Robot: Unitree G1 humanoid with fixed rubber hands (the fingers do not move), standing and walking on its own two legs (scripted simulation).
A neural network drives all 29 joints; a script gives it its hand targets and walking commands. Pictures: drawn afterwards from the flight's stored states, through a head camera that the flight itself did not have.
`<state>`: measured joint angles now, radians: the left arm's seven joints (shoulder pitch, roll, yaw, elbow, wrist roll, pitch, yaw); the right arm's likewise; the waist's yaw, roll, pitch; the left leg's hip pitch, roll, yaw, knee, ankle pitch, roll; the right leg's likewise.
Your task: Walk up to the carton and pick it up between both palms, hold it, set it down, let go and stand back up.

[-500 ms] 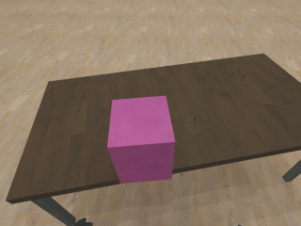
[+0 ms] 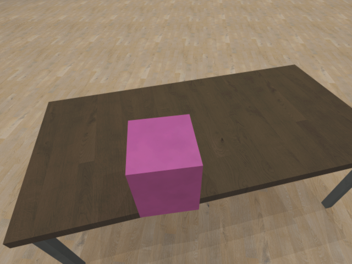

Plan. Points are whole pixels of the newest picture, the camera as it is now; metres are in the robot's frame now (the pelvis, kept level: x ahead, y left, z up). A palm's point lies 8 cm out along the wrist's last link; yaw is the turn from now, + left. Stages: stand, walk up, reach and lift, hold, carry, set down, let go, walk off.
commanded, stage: stand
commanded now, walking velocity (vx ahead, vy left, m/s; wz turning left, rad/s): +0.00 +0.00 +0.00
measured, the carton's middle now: (164, 166) +0.45 +0.07 -0.10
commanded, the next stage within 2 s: none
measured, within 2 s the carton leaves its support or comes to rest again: neither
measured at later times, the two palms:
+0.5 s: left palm out of the picture -0.05 +0.21 -0.15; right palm out of the picture -0.07 -0.18 -0.16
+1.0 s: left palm out of the picture -0.06 +0.21 -0.15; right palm out of the picture -0.07 -0.17 -0.16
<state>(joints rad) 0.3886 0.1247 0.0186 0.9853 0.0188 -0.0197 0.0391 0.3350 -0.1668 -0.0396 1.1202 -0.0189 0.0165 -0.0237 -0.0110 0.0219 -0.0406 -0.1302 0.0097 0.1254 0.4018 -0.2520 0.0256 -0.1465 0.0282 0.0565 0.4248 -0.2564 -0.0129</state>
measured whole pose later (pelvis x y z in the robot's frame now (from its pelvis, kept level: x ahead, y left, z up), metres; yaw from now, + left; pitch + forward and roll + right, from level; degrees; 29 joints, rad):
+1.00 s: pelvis -0.01 +0.03 +0.00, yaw -1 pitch -1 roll +0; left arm 0.36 0.06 -0.02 1.20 0.01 -0.01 0.05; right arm 0.36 -0.11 0.00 1.20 -0.01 0.00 -0.04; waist -0.02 0.02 -0.03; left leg -0.15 -0.03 0.15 0.39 -0.23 0.07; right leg -0.18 -0.01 0.09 0.44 -0.24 0.03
